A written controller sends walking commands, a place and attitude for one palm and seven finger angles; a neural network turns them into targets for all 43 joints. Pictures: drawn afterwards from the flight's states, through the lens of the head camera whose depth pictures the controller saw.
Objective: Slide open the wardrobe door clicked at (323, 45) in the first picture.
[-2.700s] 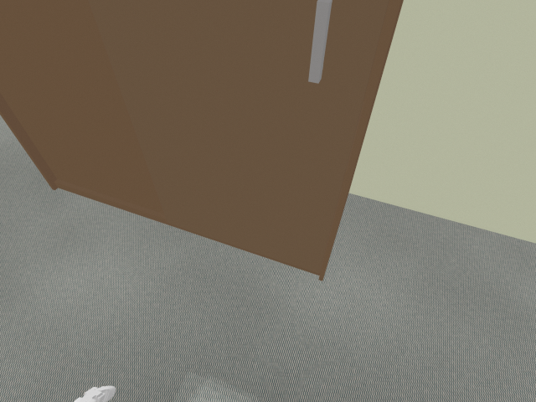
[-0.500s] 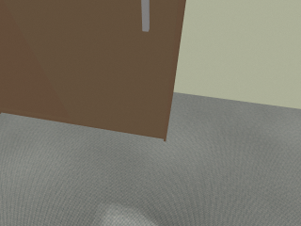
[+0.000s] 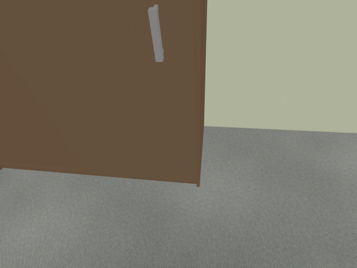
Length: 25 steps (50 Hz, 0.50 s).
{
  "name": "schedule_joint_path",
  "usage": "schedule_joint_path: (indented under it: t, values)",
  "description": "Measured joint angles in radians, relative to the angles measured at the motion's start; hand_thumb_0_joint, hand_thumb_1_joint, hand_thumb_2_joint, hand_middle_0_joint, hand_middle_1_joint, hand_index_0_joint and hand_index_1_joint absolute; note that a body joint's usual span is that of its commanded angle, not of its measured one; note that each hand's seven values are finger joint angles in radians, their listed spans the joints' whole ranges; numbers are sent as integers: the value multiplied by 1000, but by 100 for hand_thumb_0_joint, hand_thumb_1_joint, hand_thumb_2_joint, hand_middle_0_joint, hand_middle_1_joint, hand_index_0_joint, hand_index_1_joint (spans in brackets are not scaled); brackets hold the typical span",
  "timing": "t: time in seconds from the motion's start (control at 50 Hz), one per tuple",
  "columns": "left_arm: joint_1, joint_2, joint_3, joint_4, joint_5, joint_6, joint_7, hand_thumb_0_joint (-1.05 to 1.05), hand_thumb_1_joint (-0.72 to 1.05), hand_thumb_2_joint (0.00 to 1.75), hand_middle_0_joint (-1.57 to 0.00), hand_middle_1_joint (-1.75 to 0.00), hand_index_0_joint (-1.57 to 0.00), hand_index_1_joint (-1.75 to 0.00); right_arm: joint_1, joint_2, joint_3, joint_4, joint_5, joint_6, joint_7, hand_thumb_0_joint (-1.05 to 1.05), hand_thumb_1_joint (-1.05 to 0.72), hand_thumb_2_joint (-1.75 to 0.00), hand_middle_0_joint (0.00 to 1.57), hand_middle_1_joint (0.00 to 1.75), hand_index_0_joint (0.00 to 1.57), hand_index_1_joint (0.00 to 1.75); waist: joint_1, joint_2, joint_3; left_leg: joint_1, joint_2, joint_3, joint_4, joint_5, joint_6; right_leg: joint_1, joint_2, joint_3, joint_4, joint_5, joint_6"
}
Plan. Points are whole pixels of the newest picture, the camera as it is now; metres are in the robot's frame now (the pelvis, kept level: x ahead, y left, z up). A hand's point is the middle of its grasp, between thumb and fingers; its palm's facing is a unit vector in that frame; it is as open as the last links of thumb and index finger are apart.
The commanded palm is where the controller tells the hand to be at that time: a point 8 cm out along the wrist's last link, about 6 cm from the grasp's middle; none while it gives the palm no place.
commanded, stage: take the last steps up to it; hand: right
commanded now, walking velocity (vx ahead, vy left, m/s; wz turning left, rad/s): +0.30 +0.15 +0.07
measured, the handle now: (157, 33) +0.73 +0.10 +0.21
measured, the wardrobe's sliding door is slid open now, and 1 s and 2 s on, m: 0.00 0.00 0.00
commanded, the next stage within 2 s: come to a stop and stand still in 0.46 s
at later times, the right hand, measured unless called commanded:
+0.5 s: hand (219, 238) +0.25 -0.08 -0.18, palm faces -0.02 +0.98 -0.19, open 7.2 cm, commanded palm none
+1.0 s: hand (205, 221) +0.30 -0.04 -0.17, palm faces +0.02 +0.95 -0.30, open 7.3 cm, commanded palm none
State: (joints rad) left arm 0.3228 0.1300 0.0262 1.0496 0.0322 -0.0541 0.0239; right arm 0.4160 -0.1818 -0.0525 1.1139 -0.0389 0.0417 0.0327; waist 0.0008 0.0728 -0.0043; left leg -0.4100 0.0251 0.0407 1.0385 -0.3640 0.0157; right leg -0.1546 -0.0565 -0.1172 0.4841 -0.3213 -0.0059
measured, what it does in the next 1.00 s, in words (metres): walks ahead: left foot, then right foot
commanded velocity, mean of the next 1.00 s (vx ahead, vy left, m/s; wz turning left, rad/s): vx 0.02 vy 0.03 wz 0.01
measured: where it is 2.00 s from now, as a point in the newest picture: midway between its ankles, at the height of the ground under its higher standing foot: outside the picture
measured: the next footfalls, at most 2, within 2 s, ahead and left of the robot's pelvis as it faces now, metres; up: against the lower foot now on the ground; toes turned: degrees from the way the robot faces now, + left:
left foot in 0.30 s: +0.24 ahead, +0.20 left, +0.00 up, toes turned +9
right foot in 0.60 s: +0.31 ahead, +0.01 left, +0.00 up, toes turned -8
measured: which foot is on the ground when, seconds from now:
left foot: up 0.00-0.28, down 0.30-0.62, up 0.64-0.94, down 0.96-1.00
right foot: down 0.00-0.30, up 0.32-0.58, down 0.60-0.94, up 0.96-1.00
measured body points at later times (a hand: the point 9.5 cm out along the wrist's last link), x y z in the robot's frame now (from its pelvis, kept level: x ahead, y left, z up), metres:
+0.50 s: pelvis +0.18 +0.09 -0.01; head +0.20 +0.09 +0.44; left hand +0.17 +0.34 -0.16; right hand +0.25 -0.13 -0.16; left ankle +0.20 +0.19 -0.74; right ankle +0.15 -0.02 -0.68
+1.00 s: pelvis +0.25 +0.17 -0.02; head +0.29 +0.19 +0.43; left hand +0.33 +0.41 -0.18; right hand +0.30 -0.09 -0.15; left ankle +0.28 +0.29 -0.74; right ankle +0.26 +0.02 -0.72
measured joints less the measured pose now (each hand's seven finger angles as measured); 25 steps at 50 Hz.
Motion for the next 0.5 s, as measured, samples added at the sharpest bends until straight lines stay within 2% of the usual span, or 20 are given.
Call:
schedule_joint_path:
  t: [0.06,0.14,0.22,0.28,0.3,0.32,0.36,0.4,0.44,0.5]
  values:
    - [50,-18,-6,32,-5,-4,6,0,90,90,-20,-30,-20,-30,-37,-10,-11,-23,2,-2,11,0,-91,-90,20,30,20,30,0,-5,7,-94,32,2,36,98,-16,61,-7,-5,-84,21,10]
    - [98,-28,0,72,-4,-1,6,0,90,90,-20,-30,-20,-30,-104,-16,-18,-57,6,-4,18,0,-92,-90,20,30,20,30,9,-21,28,-154,76,7,-81,161,-30,124,-17,-15,-143,17,30]
    - [121,-22,13,97,4,8,-1,0,90,90,-20,-30,-20,-30,-183,-20,-22,-79,13,-11,21,0,-92,-90,20,30,20,30,39,-42,59,-130,90,31,-287,170,-23,173,-40,-25,-143,-26,63]
    - [137,-10,24,112,5,17,-6,0,90,90,-20,-30,-20,-30,-231,-27,-25,-96,14,-30,22,0,-92,-90,20,30,20,30,57,-64,72,-57,65,61,-411,165,-2,188,-77,-23,-76,-100,97]
    - [146,-8,26,117,2,21,-9,0,90,90,-20,-30,-20,-30,-240,-34,-26,-105,14,-47,22,0,-92,-90,20,30,20,30,57,-64,72,-19,57,68,-456,171,12,167,-90,-19,2,-141,94]
    - [137,-1,26,123,-4,29,-12,0,90,90,-20,-30,-20,-30,-256,-33,-29,-109,13,-66,15,0,-92,-90,20,30,20,30,48,-73,81,-27,47,73,-426,182,17,113,-104,-1,147,-181,72]
    - [96,18,27,120,-14,51,-13,0,90,90,-20,-30,-20,-30,-275,-22,-25,-115,19,-84,-1,0,-92,-90,20,30,20,30,39,-91,98,-22,28,86,-374,143,19,-25,-91,71,476,-211,26]
    - [48,36,32,101,-13,59,-15,1,90,90,-20,-30,-20,-30,-273,-10,-17,-112,19,-81,-16,0,-92,-90,20,30,20,30,36,-97,97,19,9,97,-405,126,22,-148,-73,88,674,-164,2]
    - [3,50,36,66,-7,58,-16,1,91,90,-20,-30,-20,-30,-259,4,-7,-99,15,-76,-30,0,-92,-90,20,30,20,30,40,-100,83,71,-7,109,-464,135,21,-234,-70,70,703,-122,0]
    - [-58,56,35,9,-4,53,-15,0,91,90,-20,-30,-20,-30,-231,13,-2,-81,12,-70,-47,-1,-93,-90,20,30,20,30,42,-93,55,132,-29,122,-533,135,30,-293,-66,31,564,-97,9]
